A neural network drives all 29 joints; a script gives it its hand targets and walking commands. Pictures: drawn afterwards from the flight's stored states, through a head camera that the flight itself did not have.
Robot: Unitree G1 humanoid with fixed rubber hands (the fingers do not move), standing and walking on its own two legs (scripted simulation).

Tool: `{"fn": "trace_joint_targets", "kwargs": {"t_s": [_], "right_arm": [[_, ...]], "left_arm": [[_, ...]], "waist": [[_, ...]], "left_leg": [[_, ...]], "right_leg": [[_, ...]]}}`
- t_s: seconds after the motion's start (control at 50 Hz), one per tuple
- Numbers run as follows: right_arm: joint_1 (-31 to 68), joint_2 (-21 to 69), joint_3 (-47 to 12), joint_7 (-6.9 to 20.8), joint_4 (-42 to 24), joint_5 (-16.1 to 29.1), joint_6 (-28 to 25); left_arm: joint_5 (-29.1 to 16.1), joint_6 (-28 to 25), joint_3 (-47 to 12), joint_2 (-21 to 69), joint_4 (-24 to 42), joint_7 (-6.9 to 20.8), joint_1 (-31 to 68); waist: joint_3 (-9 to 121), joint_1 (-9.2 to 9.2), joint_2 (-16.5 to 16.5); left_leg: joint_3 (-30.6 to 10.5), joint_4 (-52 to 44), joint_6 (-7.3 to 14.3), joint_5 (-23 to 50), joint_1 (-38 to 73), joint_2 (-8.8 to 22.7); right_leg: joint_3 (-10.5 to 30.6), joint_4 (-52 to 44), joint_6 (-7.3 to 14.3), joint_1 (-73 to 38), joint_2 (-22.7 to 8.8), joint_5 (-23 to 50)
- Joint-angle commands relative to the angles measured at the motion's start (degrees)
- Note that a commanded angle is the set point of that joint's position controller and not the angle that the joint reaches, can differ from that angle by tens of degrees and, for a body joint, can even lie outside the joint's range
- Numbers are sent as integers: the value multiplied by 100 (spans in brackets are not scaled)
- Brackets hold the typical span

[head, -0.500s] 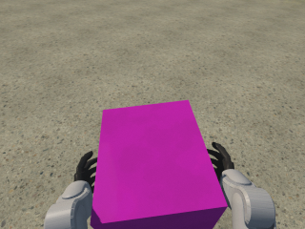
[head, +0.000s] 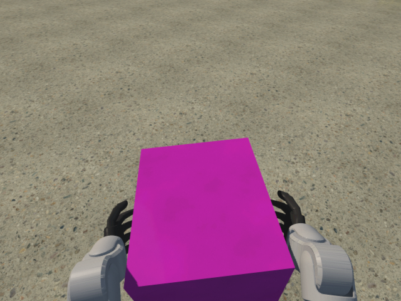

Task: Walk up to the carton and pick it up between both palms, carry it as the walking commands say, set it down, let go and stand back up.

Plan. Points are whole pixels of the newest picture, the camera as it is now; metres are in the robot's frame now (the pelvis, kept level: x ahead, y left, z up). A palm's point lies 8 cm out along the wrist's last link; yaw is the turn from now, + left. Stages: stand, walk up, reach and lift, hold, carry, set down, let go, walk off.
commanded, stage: carry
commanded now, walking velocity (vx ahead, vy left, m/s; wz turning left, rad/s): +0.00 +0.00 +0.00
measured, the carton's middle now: (204, 235) +0.28 +0.01 -0.02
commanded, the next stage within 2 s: none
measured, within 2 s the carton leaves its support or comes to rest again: neither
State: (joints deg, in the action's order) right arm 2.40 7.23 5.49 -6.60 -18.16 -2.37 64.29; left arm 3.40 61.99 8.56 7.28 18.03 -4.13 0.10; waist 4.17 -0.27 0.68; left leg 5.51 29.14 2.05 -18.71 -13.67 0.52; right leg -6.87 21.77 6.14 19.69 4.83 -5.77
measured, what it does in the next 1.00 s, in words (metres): shifts its weight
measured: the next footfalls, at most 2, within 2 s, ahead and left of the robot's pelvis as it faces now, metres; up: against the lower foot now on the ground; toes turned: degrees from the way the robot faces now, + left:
none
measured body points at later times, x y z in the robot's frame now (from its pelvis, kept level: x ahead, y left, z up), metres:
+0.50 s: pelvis +0.04 +0.05 -0.01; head +0.04 +0.05 +0.44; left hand +0.31 +0.21 +0.01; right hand +0.31 -0.11 +0.01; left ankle -0.04 +0.09 -0.74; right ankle +0.06 -0.05 -0.74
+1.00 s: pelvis +0.06 +0.05 -0.01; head +0.05 +0.04 +0.44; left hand +0.33 +0.22 +0.01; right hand +0.34 -0.10 +0.01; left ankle -0.04 +0.09 -0.74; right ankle +0.06 -0.05 -0.74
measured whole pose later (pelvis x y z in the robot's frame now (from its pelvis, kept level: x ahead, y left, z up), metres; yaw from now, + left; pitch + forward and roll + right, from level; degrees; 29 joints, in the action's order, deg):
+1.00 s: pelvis +0.06 +0.05 -0.01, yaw +2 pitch +3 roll -1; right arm 2.8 4.5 5.3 -2.1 1.5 -6.4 43.4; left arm 7.5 43.1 6.9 5.1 -2.4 -1.8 3.2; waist 6.0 0.5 -2.6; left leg 5.0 29.0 5.4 -24.5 -7.8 -3.5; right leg -6.5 32.8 1.8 18.5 0.6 -17.3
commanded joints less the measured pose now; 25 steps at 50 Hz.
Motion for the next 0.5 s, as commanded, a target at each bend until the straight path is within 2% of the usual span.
{"fn": "trace_joint_targets", "kwargs": {"t_s": [0.0,0.02,0.04,0.08,0.1,0.12,0.14,0.16,0.18,0.2,0.22,0.24,0.26,0.28,0.32,0.34,0.36,0.4,0.42,0.44,0.46,0.48], "right_arm": [[2442,4424,-3445,878,-648,1267,-730],[2289,4501,-3481,876,-729,1284,-727],[2247,4494,-3549,862,-869,1275,-733],[1985,4317,-3465,872,-771,1192,-717],[2076,4409,-3622,872,-1061,1292,-690],[1895,3938,-3244,879,-338,989,-700],[1871,3828,-3207,882,-377,948,-722],[1938,3706,-3089,901,-91,836,-760],[2062,3407,-2916,929,271,687,-848],[2189,3565,-3100,938,-46,793,-881],[2318,3488,-3082,949,46,764,-942],[2425,3302,-2863,987,416,628,-1076],[2756,3554,-3067,1032,110,801,-1183],[2805,3549,-2963,1038,409,723,-1262],[3123,3439,-2850,1092,761,639,-1553],[3235,3704,-3134,1107,301,849,-1647],[3235,3548,-2973,1107,612,754,-1764],[3188,3774,-3183,1138,230,917,-1961],[3094,3717,-3039,1141,552,800,-2050],[2949,3736,-3048,1142,605,803,-2123],[2903,3627,-2957,1154,741,752,-2242],[2739,3748,-3092,1142,508,834,-2241]], "left_arm": [[-1444,-495,-4074,4103,1175,643,3273],[-1497,-464,-4239,4198,1329,625,3255],[-1524,-451,-4289,4184,1450,639,3229],[-1408,-407,-4206,4064,1254,631,2904],[-1461,-373,-4289,4190,1440,620,2852],[-1087,-361,-3775,3739,508,630,2496],[-1041,-374,-3706,3726,354,638,2347],[-938,-435,-3572,3612,114,651,2425],[-648,-509,-3166,3369,-589,671,2171],[-768,-567,-3334,3561,-274,680,2302],[-699,-625,-3213,3530,-538,697,2273],[-538,-771,-2964,3415,-977,710,2295],[-673,-897,-3112,3647,-630,731,2567],[-635,-991,-3007,3614,-894,753,2695],[-462,-1291,-2686,3505,-1437,802,2739],[-656,-1411,-3007,3730,-825,784,2965],[-538,-1520,-2808,3551,-1144,787,2935],[-714,-1738,-3065,3741,-570,786,3042],[-633,-1820,-2964,3629,-780,797,3101],[-642,-1907,-3036,3585,-590,785,3147],[-557,-2000,-2960,3463,-710,787,3065],[-700,-2011,-3169,3543,-298,782,3076]], "waist": [[1742,46,-661],[1852,33,-845],[1768,35,-703],[1780,39,-795],[1777,39,-724],[1744,41,-594],[1669,48,-547],[1550,42,-464],[1404,37,-362],[1264,33,-260],[1094,33,-172],[1010,34,-197],[929,28,-244],[886,25,-125],[874,41,103],[985,34,-20],[1057,39,-65],[1364,44,-148],[1438,60,-295],[1576,58,-338],[1750,59,-503],[1810,55,-561]], "left_leg": [[-709,-444,113,365,596,716],[-794,-422,131,863,717,794],[-797,-370,118,1010,751,832],[-840,-344,125,1574,856,900],[-789,-252,107,1978,974,917],[-803,-218,82,2451,982,955],[-798,-212,54,2791,1002,1007],[-818,-222,19,3016,928,1034],[-844,-298,-11,3195,931,1075],[-839,-338,-43,3326,880,1079],[-852,-418,-72,3264,817,1113],[-877,-436,-130,3661,857,1137],[-843,-448,-165,3573,828,1120],[-889,-469,-159,3420,748,1095],[-854,-457,-206,3328,737,1054],[-842,-447,-182,3213,766,1025],[-885,-435,-159,3212,769,1021],[-823,-330,-138,3312,1008,1000],[-841,-298,-131,3616,1088,995],[-823,-208,-155,4081,1261,1017],[-811,-112,-158,4572,1501,1046],[-800,-8,-123,4680,1598,1043]], "right_leg": [[1257,-162,-281,-780,-1288,252],[1174,-59,-261,-707,-1246,297],[1124,-52,-251,-606,-1183,246],[980,149,-233,-547,-1154,471],[955,216,-226,-487,-1128,774],[867,343,-224,-535,-1106,1019],[793,474,-223,-476,-1079,1074],[747,515,-245,-414,-1061,1040],[670,551,-274,-360,-1041,905],[661,595,-293,-323,-1041,879],[620,606,-316,-246,-1011,699],[554,710,-341,-174,-994,635],[544,706,-347,-105,-971,505],[594,631,-365,-143,-992,456],[635,645,-373,-210,-1035,825],[661,665,-370,-300,-1067,898],[696,670,-365,-349,-1066,926],[688,726,-363,-432,-1082,1075],[641,802,-370,-406,-1070,1110],[619,870,-343,-375,-1054,1141],[551,917,-336,-381,-1011,1072],[560,858,-357,-345,-1025,1108]]}}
